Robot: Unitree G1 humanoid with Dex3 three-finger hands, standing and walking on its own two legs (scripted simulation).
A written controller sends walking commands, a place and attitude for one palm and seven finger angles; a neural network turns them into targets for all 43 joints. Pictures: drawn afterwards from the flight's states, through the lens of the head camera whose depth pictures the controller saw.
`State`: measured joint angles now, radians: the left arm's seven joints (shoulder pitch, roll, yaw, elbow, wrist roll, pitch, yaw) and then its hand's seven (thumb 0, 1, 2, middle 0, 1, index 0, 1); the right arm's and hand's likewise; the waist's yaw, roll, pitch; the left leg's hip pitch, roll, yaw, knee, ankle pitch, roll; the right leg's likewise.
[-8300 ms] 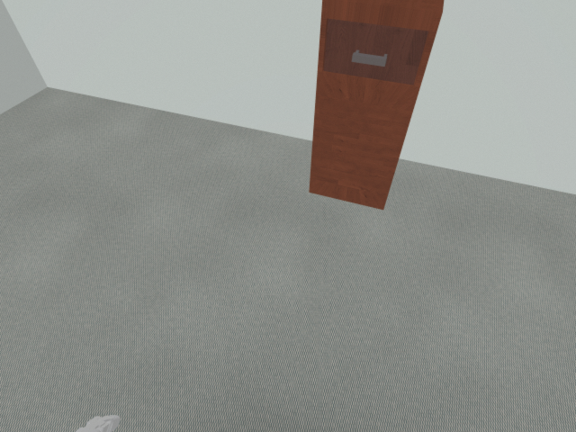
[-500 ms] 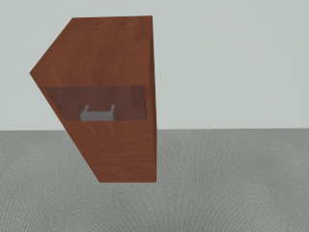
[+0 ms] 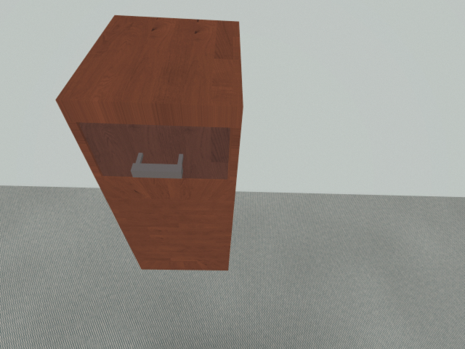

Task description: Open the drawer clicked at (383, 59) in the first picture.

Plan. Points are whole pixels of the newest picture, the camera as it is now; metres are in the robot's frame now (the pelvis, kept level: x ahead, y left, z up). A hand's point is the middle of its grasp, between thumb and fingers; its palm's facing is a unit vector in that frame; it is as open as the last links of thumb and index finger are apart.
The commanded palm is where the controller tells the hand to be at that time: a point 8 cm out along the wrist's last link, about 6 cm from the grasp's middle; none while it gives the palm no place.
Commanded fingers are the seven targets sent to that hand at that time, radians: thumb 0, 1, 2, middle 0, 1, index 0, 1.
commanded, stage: come to a stop and stand still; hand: left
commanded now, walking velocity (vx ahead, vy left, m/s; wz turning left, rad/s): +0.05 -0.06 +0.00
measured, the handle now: (159, 164) +0.51 +0.21 -0.04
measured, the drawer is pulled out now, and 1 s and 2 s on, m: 0.00 0.00 0.00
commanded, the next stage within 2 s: look again from close up in 0.64 s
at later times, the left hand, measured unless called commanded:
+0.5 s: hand out of the picture -0.04 +0.09 -0.18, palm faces +0.05 -0.99 -0.13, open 7.3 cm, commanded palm none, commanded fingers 0.00 0.90 0.90 -0.20 -0.30 -0.20 -0.30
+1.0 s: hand out of the picture -0.02 +0.13 -0.19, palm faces +0.03 -0.98 -0.18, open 7.4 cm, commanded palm none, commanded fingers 0.00 0.90 0.90 -0.20 -0.30 -0.20 -0.30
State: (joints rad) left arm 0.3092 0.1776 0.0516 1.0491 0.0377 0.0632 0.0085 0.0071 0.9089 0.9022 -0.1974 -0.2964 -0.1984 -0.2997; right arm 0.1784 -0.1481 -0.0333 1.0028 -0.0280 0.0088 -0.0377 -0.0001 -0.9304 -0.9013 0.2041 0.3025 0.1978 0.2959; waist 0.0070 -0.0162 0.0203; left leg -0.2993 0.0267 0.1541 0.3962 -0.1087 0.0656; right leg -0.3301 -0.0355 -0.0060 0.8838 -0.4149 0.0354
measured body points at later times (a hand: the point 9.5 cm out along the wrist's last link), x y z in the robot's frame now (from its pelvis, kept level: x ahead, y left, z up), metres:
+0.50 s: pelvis -0.02 -0.06 +0.00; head -0.02 -0.06 +0.45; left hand -0.04 +0.14 -0.17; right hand -0.07 -0.26 -0.17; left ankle +0.02 +0.08 -0.74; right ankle -0.06 -0.15 -0.74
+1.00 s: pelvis -0.01 -0.03 -0.01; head +0.00 -0.03 +0.44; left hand -0.02 +0.18 -0.17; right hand +0.00 -0.26 -0.17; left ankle +0.00 +0.08 -0.74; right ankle -0.06 -0.15 -0.74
